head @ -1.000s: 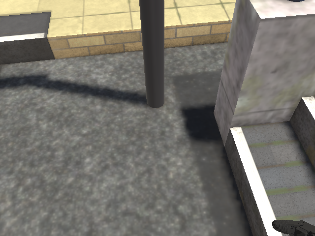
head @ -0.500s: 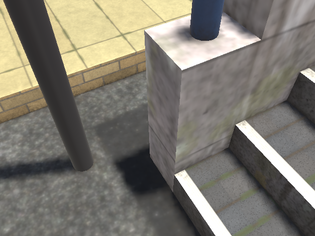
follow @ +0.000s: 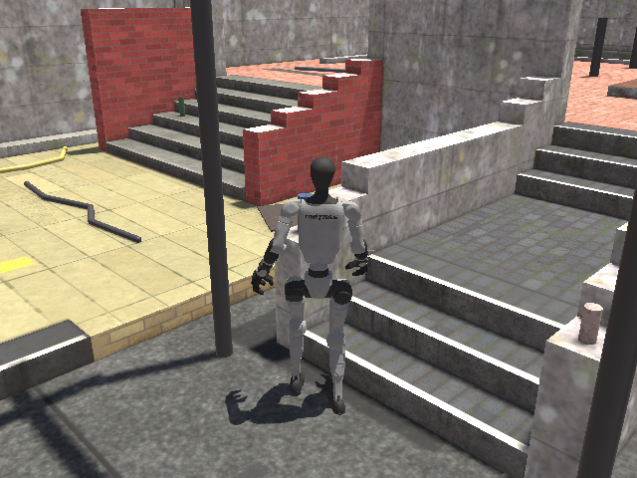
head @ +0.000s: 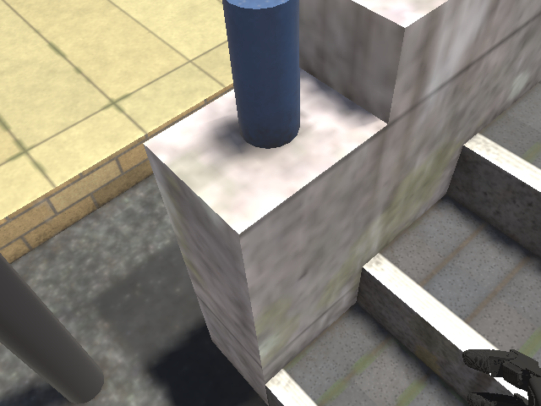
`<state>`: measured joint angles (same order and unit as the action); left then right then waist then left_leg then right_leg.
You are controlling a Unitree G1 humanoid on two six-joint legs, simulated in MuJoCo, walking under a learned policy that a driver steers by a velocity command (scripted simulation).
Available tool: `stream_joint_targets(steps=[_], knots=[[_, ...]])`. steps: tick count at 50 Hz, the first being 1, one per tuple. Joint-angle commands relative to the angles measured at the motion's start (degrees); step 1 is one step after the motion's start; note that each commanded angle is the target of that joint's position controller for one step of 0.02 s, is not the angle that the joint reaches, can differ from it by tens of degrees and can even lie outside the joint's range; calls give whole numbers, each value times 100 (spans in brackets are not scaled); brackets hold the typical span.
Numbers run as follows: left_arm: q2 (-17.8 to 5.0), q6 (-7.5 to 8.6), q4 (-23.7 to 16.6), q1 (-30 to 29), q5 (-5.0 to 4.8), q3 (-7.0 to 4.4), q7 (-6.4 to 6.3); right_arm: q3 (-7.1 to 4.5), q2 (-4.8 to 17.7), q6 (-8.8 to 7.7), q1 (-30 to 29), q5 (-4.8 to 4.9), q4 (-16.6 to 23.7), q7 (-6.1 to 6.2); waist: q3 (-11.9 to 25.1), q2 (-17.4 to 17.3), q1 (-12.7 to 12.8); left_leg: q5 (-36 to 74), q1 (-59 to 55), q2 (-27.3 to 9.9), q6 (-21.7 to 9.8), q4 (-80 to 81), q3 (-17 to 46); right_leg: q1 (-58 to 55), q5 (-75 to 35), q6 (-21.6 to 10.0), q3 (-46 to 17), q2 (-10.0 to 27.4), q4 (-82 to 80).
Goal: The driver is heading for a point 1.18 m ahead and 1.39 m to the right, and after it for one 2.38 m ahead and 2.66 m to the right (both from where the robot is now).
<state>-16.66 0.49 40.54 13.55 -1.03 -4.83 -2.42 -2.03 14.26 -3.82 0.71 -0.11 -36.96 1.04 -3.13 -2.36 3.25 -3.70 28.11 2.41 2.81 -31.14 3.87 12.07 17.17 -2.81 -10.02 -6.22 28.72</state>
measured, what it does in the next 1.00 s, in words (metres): steps on the spot, turning right: left foot, then right foot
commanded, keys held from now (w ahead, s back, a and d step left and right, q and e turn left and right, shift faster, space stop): e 0.08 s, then w+e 0.80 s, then w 0.12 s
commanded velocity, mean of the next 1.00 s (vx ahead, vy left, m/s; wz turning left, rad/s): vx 0.38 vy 0.00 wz -0.58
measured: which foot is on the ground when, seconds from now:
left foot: up 0.00-0.02, down 0.04-0.40, up 0.42-0.70, down 0.72-1.00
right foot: down 0.00-0.04, up 0.06-0.36, down 0.38-0.72, up 0.74-1.00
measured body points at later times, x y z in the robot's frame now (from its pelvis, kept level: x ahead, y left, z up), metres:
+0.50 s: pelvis +0.05 +0.01 +0.00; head +0.06 -0.02 +0.45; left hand +0.28 +0.20 -0.07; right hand +0.16 -0.29 -0.09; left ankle +0.10 +0.12 -0.69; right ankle -0.02 -0.07 -0.74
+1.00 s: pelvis +0.10 -0.01 +0.00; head +0.12 -0.02 +0.45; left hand +0.38 +0.08 -0.08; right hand +0.00 -0.27 -0.11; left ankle +0.14 +0.09 -0.74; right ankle +0.00 -0.13 -0.44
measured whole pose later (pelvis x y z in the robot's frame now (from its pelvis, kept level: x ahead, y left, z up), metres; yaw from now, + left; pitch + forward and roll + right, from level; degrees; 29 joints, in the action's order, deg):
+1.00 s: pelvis +0.10 -0.01 +0.00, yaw -35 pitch +2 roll +0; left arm -13.8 -3.3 27.9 11.9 -0.6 -1.4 -2.7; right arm -1.8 14.0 -1.9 19.4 -0.8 -43.3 3.1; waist 0.1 2.0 -0.7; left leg -16.6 12.2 -3.8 -0.8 -26.9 -10.6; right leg 55.6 25.1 4.0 -5.1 0.5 118.5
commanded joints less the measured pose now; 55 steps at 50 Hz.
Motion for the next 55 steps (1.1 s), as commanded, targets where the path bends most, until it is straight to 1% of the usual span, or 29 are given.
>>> stream_joint_targets(steps=[1,2,3,4,5,7,10,15,18,19,20,21,22,23,26,29,32,35,36,37,38,39,41,43,46,48,51,54,55], knots=[[-473,64,-763,-652,-4,-76,-35,-307,784,-130,647,-96,332,12,1248,992,-673,1245,-1873,-306,-371,1037,121,15,-3028,-164,-1052,932,752],[-138,74,-889,-428,121,31,-5,-351,1037,-145,1008,-190,342,26,1797,4,-624,3182,-3203,-1480,-819,741,1200,929,-388,93,-610,483,2093],[-113,76,-832,465,116,47,23,-282,956,-67,1072,-378,400,7,1896,-1268,-161,4544,-3667,-2689,-1897,692,2620,2079,2928,429,-80,-142,3559],[-777,34,-711,923,1,-110,55,-318,870,-17,855,-265,405,-20,1868,-1221,-22,3299,-3184,-2982,-2390,893,2961,2365,2595,731,194,358,4708],[-1051,-30,-740,436,-68,-212,21,-261,564,35,567,-173,515,9,1446,-650,-200,1524,-2623,-2474,-2143,1096,2253,2478,2005,868,295,653,5186],[-875,-178,-874,-64,32,-197,-63,-188,490,146,88,-148,629,72,948,-286,-215,-668,-1560,-1736,-1586,1553,1402,2290,1155,969,480,832,5023],[-215,-173,-975,-55,116,40,-44,-203,645,225,-158,-209,632,120,758,-346,-134,-295,-549,-1134,-1451,1746,92,1149,894,903,1142,706,3938],[-215,-116,-1137,-447,112,147,30,-287,771,278,229,-74,546,66,1118,-550,-462,-306,-1525,-1769,-1687,1680,344,617,689,434,1155,932,1742],[-238,-129,-1051,-212,156,117,138,-273,745,292,113,34,530,18,1128,-449,-260,-462,-1583,-1751,-1347,1391,192,51,125,106,1374,754,249],[-277,-118,-1012,-176,208,100,133,-256,666,295,91,100,488,6,998,-221,-206,-203,-1522,-1549,-1073,1009,-79,-71,-187,-6,1250,697,-341],[-443,-67,-1073,-156,239,77,123,-201,445,267,207,70,466,-37,1113,378,-274,-507,-993,-1184,-611,97,-567,-687,-1120,-159,386,1204,-706],[-1067,-83,-989,-67,247,-90,73,-101,157,153,97,-100,673,-83,928,1764,-411,-1578,351,-389,-50,-701,-1044,-1146,-1907,-753,-1135,2087,-772],[-884,-44,-1235,-339,366,-90,58,-162,424,105,-170,-117,685,-40,846,1658,-120,-2323,675,-248,139,-1758,-622,-872,-1464,-1226,-1516,2403,-1064],[-688,-8,-1291,-349,441,-29,41,-275,694,127,-170,-29,678,-47,736,1434,-116,-2595,1024,-212,186,-2635,-456,-877,-1356,-1321,-1516,2371,-1178],[-453,14,-1322,-666,271,62,-2,-241,454,117,-151,-59,710,-87,522,827,-397,-2164,1198,-355,287,-2869,-385,-752,-2644,-1072,-796,1927,-852],[-540,-62,-1514,-991,239,29,-57,-56,31,21,-382,-54,702,-144,799,976,-384,-1890,73,-52,240,-1609,-793,-515,-4314,-819,-254,1505,-403],[-512,-251,-1570,-711,95,31,-93,-38,161,117,-268,125,695,-135,1017,1234,-280,-1713,-258,-30,128,-679,-715,-841,-3941,-879,-837,1663,-281],[-422,-246,-1678,-988,37,64,-93,-116,293,39,218,-8,542,-127,1118,1000,-592,29,-1587,-52,-71,980,-712,-578,-3680,-603,-1022,1430,85],[-197,-196,-1763,-1086,57,122,-62,-181,470,5,496,-81,487,-124,1293,627,-665,671,-2430,-396,-141,973,-449,-84,-3052,-362,-826,1129,673],[158,-133,-2027,-1172,145,232,-28,-294,945,-19,1053,-217,400,-116,1593,-676,-725,2434,-3681,-1655,-591,909,898,1310,-429,46,-367,562,2092],[-181,-101,-1939,-703,4,112,-13,-391,1172,-13,1065,-304,311,-99,1528,-1796,-503,1472,-3341,-2864,-1848,1388,2390,2265,2283,495,214,191,3902],[-706,-135,-1750,-532,-84,-90,12,-319,815,6,907,-201,424,-18,1109,-877,-521,-426,-2831,-2958,-2154,1510,2283,2892,2148,671,347,660,5575],[-344,-244,-1766,-644,48,0,22,-244,675,105,790,-102,366,112,531,-361,-497,-2086,-2318,-2443,-1653,1527,1468,3901,1463,621,574,687,7616],[-130,-250,-1827,-715,95,145,58,-211,766,123,1083,-185,216,256,366,124,-532,-2111,-2052,-2144,-1398,1568,784,4215,968,630,577,750,8156],[226,-231,-1932,-1124,30,359,5,-181,760,108,1779,-147,-116,254,261,119,-779,-2374,-2327,-2262,-1426,1729,539,5225,694,717,580,682,9167],[400,-224,-2057,-1206,11,496,-36,-158,700,111,2054,-35,-329,215,141,-4,-721,-2823,-2504,-2369,-1358,1900,506,5954,767,699,267,769,9273],[622,-231,-2190,-1388,69,693,6,-55,520,159,2498,-35,-691,195,-72,-230,-672,-3048,-2781,-2645,-1319,2212,544,6979,828,625,42,825,9880],[748,-174,-2376,-1476,33,858,85,5,482,227,2497,43,-933,160,-269,-240,-412,-2952,-2260,-2331,-1131,2313,19,7146,374,613,75,1038,8992],[660,-115,-2355,-1501,24,825,113,4,525,224,2471,19,-957,176,-319,-241,-392,-2741,-1930,-2161,-1151,2376,-201,6791,78,676,261,1032,8608]])
Keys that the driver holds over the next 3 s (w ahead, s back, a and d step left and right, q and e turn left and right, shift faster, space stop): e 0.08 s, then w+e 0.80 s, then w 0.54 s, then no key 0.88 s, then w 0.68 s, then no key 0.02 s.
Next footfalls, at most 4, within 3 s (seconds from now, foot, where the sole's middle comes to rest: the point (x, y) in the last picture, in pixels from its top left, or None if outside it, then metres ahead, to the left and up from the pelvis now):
0.04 left None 0.17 0.11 -0.77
0.38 right None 0.02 -0.08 -0.77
0.72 left None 0.18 0.08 -0.77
1.24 right None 0.15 -0.34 -0.62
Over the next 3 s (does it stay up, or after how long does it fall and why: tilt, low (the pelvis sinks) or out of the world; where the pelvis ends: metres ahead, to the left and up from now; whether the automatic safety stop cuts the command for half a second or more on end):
stays up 0.53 -0.65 0.36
